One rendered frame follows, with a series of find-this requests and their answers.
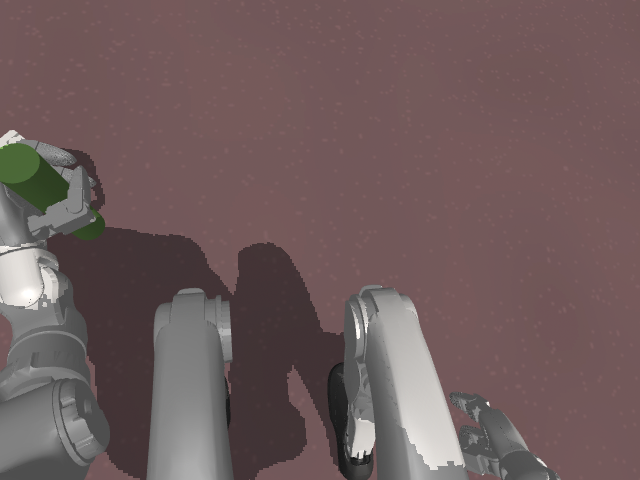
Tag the right robot foot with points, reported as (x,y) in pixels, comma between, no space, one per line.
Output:
(350,467)

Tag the right robot arm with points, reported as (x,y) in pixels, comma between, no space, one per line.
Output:
(524,465)

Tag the can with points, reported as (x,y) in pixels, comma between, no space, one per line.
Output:
(27,173)

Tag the right robot hand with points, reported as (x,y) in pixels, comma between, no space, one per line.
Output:
(483,448)

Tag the left robot hand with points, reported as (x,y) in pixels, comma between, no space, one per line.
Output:
(22,224)

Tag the left robot arm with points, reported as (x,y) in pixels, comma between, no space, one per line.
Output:
(51,426)

